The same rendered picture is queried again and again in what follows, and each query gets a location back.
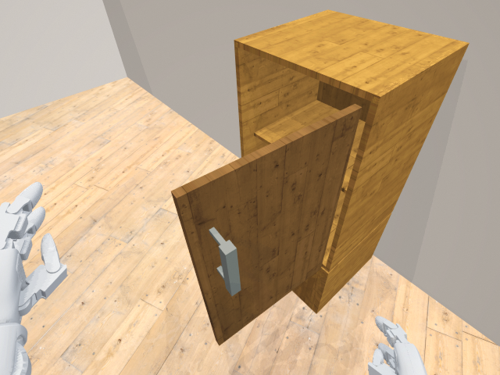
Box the handle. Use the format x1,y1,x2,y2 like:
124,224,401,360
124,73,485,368
209,227,241,296

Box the left robot hand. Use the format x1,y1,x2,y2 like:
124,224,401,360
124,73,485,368
0,182,67,324

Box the right robot hand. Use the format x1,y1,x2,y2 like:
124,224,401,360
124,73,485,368
368,316,427,375

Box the cupboard door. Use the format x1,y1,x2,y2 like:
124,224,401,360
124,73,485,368
171,104,362,346

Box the robot left forearm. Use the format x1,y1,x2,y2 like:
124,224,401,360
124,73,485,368
0,323,32,375

